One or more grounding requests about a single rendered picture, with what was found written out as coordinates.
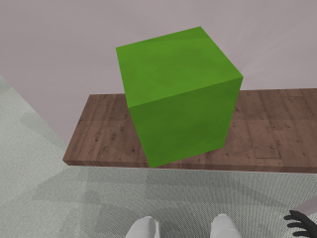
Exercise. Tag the carton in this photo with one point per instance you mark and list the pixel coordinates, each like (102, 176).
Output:
(181, 92)

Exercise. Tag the robot right hand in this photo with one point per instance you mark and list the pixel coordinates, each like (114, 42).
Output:
(305, 223)

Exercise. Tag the robot left thigh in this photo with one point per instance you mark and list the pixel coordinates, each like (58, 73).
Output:
(144, 228)

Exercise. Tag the robot right thigh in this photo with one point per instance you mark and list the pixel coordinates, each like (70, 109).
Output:
(224, 227)

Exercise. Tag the robot thigh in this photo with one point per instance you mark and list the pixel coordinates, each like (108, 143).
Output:
(224, 227)
(144, 228)

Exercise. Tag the table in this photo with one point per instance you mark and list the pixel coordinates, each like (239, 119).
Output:
(271, 131)

